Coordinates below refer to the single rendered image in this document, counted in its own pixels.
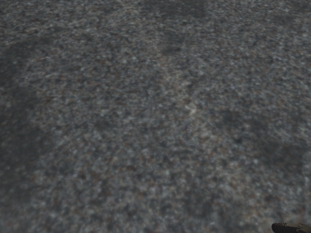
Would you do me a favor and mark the robot right hand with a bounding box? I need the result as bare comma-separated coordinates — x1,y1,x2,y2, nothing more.
271,222,311,233

